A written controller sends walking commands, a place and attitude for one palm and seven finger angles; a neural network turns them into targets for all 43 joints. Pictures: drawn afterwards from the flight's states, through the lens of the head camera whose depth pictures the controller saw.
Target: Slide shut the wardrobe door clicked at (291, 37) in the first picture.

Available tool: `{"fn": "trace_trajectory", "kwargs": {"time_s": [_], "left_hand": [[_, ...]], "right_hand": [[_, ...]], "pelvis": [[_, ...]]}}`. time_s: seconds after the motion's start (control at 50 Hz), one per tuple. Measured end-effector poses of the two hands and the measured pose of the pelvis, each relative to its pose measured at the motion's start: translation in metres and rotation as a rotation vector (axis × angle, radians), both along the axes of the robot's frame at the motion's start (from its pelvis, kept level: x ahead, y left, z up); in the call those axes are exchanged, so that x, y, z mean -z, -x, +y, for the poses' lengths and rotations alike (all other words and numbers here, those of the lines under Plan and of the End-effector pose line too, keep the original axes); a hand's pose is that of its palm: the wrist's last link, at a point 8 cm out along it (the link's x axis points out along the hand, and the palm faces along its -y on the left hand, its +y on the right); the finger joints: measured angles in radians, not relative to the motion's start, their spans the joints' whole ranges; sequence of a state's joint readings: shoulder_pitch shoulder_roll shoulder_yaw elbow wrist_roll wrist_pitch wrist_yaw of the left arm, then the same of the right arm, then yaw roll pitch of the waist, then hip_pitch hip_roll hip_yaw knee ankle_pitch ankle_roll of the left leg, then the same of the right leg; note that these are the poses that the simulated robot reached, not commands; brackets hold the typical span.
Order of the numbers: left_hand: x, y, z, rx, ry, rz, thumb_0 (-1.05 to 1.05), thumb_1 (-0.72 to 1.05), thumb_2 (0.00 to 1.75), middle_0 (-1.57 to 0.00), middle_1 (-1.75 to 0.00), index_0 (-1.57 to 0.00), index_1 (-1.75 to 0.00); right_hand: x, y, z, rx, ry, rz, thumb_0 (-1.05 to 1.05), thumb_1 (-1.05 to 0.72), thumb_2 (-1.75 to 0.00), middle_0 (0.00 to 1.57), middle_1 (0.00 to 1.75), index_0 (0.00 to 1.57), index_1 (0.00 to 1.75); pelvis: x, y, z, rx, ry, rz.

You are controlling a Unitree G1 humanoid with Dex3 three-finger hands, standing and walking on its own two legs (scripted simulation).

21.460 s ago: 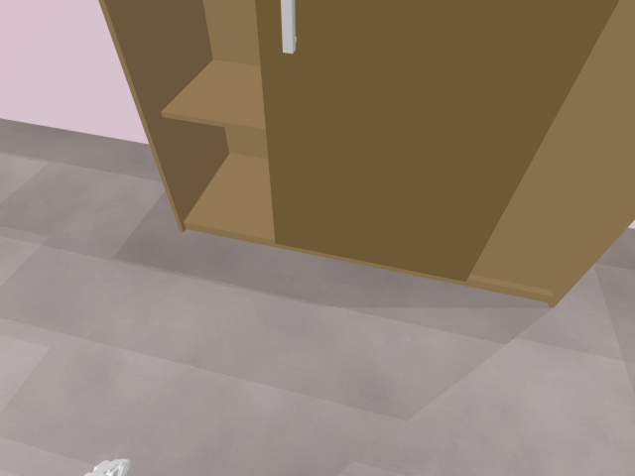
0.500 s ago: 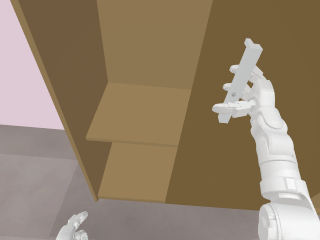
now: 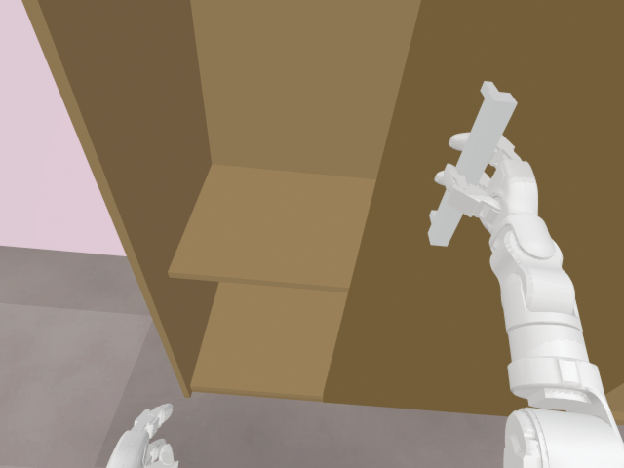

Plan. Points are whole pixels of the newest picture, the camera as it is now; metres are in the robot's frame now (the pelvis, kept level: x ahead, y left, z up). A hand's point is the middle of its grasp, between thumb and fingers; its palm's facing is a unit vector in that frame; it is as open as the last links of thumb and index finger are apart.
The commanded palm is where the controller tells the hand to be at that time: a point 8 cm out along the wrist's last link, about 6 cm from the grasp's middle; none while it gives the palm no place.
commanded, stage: grip the handle and tug to test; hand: right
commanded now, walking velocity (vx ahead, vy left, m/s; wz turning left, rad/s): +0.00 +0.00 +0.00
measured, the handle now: (460, 170) +0.46 -0.15 +0.19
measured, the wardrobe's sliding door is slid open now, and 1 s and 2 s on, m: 0.42 0.42 0.41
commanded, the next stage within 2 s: tug the door sideways, standing still in 0.72 s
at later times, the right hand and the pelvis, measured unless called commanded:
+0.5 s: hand (455, 189) +0.41 -0.13 +0.20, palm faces +0.01 +1.00 -0.01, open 6.2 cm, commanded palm +0.36 -0.18 +0.20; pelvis +0.01 +0.00 +0.00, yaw +1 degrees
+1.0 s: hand (455, 190) +0.41 -0.13 +0.20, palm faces +0.01 +1.00 -0.02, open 6.2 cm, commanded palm +0.38 -0.16 +0.20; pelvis +0.05 +0.00 +0.00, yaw +0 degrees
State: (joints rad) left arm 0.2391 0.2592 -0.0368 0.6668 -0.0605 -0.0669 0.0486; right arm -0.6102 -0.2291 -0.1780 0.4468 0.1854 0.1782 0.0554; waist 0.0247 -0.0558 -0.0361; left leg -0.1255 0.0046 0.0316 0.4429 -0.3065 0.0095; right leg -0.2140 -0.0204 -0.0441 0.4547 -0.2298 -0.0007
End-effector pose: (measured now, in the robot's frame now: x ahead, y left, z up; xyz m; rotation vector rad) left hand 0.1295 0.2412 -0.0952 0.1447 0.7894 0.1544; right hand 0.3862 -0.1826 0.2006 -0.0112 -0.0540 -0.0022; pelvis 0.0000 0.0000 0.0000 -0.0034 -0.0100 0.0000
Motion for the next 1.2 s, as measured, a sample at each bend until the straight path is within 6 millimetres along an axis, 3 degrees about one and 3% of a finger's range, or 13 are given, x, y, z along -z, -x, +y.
{"fn": "trace_trajectory", "kwargs": {"time_s": [0.62,0.8,0.96,1.2], "left_hand": [[-0.008,-0.021,0.006,-0.027,0.011,-0.025,0.02,0.90,0.90,-0.20,-0.30,-0.20,-0.30],[-0.015,-0.044,0.008,-0.032,0.013,-0.053,0.02,0.90,0.90,-0.20,-0.30,-0.20,-0.30],[-0.015,-0.076,0.003,0.022,-0.008,-0.056,0.02,0.90,0.90,-0.20,-0.30,-0.20,-0.30],[-0.011,-0.110,-0.037,0.163,0.021,-0.049,0.02,0.90,0.90,-0.20,-0.30,-0.20,-0.30]], "right_hand": [[0.001,0.002,0.001,-0.002,0.005,-0.010,0.00,-0.71,-0.77,0.33,1.38,0.28,1.36],[0.001,0.002,0.001,-0.015,0.012,-0.018,-0.01,-0.73,-0.75,0.31,1.38,0.25,1.36],[0.001,0.002,0.002,-0.002,0.013,-0.023,-0.01,-0.71,-0.78,0.33,1.38,0.26,1.35],[0.000,0.003,0.005,0.058,0.031,-0.011,-0.01,-0.69,-0.84,0.35,1.38,0.27,1.36]], "pelvis": [[-0.001,-0.018,0.003,-0.025,0.007,0.010],[-0.001,-0.035,0.002,-0.039,0.010,0.029],[0.001,-0.048,0.001,-0.018,0.002,0.036],[0.001,-0.044,-0.005,0.057,-0.004,0.026]]}}
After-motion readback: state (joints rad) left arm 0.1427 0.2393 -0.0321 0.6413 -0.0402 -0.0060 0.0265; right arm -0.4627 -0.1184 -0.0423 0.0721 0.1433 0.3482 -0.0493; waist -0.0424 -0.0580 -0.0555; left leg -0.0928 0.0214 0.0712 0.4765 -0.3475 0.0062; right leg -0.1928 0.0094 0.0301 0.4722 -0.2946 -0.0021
